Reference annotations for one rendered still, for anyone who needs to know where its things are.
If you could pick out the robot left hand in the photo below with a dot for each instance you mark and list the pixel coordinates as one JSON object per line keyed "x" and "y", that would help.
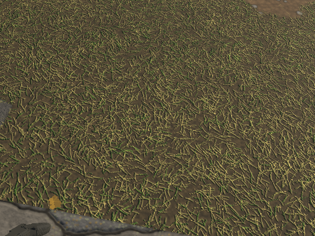
{"x": 34, "y": 229}

